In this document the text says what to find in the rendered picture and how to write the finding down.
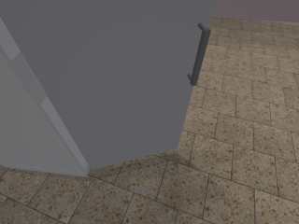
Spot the fridge door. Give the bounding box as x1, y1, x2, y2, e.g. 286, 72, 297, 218
0, 0, 216, 170

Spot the handle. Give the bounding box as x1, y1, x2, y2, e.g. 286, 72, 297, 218
187, 22, 211, 86

